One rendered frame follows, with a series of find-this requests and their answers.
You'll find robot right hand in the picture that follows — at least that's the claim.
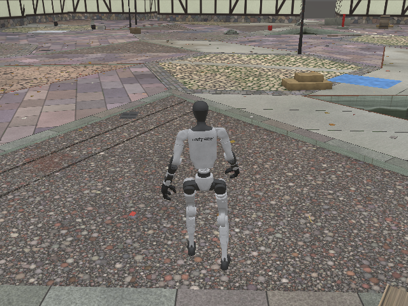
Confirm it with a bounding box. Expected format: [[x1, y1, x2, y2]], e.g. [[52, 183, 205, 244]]
[[225, 168, 240, 179]]

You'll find robot left upper arm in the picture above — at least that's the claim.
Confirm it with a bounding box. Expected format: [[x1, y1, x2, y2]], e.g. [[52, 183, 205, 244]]
[[172, 129, 189, 166]]

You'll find robot left hand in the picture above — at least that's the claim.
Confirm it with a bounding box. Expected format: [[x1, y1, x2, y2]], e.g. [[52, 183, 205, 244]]
[[161, 184, 176, 200]]

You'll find robot left forearm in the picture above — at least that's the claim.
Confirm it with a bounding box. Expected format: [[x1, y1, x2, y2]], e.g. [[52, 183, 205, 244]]
[[163, 156, 178, 186]]

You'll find robot right forearm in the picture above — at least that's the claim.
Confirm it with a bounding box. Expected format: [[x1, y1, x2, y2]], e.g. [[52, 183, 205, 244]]
[[228, 151, 238, 170]]

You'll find right robot thigh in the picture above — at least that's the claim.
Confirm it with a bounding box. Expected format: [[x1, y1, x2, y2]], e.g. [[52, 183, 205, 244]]
[[213, 178, 228, 227]]

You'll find robot thigh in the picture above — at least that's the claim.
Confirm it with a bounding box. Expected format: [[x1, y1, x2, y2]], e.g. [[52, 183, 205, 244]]
[[213, 178, 228, 227], [183, 178, 196, 217]]

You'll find left robot thigh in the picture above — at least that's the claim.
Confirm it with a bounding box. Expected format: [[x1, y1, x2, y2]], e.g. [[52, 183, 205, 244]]
[[183, 178, 196, 217]]

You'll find robot right upper arm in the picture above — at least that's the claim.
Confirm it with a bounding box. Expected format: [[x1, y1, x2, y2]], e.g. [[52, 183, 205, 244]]
[[215, 127, 234, 161]]

